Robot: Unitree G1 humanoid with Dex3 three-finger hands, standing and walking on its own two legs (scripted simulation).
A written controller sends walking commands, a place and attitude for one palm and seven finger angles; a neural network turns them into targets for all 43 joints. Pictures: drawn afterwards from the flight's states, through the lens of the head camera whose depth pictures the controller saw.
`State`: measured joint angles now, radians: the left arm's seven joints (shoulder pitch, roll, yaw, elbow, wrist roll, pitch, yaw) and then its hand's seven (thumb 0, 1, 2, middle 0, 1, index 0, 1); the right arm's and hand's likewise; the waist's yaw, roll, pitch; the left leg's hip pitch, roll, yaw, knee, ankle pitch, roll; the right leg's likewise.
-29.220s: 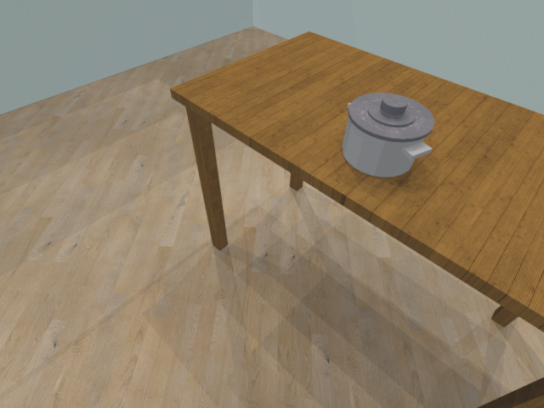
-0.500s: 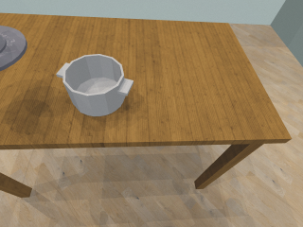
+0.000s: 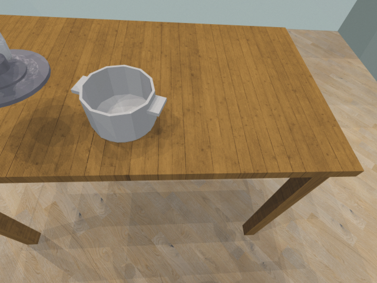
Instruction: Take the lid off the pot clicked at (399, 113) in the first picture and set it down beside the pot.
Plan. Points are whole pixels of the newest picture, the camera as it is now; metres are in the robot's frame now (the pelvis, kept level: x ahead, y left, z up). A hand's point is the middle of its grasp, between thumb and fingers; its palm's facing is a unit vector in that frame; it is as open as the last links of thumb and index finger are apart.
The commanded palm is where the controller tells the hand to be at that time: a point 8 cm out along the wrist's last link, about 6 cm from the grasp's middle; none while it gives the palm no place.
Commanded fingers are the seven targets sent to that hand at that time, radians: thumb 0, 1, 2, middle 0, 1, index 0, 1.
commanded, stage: lower the lid onto the table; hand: left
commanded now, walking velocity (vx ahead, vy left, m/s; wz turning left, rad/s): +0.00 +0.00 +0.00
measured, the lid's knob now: out of the picture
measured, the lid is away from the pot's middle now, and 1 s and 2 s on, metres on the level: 0.21 0.22 0.23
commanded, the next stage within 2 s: none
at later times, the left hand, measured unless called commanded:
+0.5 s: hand out of the picture +0.48 +0.34 +0.17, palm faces -0.42 -0.23 -0.88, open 8.3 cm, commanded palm +0.55 +0.34 +0.23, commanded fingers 0.00 0.68 0.95 -0.83 -1.14 -0.69 -1.05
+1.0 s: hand out of the picture +0.48 +0.34 +0.14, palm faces -0.44 -0.25 -0.86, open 8.3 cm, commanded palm +0.55 +0.34 +0.20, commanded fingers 0.00 0.68 0.95 -0.83 -1.14 -0.69 -1.05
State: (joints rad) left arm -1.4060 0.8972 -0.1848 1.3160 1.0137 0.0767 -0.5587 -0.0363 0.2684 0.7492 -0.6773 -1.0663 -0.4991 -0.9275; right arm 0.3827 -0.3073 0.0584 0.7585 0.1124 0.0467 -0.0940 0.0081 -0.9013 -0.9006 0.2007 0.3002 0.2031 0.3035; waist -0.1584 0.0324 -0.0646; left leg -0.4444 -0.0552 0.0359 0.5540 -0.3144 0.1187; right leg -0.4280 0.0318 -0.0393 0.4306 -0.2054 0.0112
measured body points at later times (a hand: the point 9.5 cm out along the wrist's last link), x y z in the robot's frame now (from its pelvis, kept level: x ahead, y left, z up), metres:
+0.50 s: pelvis +0.00 +0.01 -0.01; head +0.08 +0.03 +0.44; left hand +0.50 +0.35 +0.22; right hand -0.04 -0.27 -0.11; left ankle -0.03 +0.03 -0.73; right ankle -0.01 -0.14 -0.73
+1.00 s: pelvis +0.00 +0.01 -0.01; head +0.08 +0.04 +0.43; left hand +0.50 +0.35 +0.19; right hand -0.05 -0.27 -0.12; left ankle -0.03 +0.03 -0.73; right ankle -0.01 -0.14 -0.73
